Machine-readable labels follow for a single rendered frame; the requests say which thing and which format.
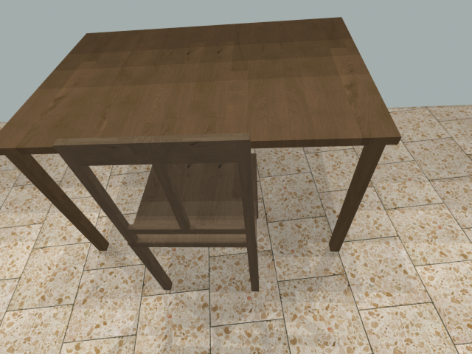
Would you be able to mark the chair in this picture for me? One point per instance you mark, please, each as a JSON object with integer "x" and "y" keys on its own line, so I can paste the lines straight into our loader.
{"x": 201, "y": 191}

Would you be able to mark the table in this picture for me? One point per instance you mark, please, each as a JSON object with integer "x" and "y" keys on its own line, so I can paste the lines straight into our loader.
{"x": 290, "y": 84}

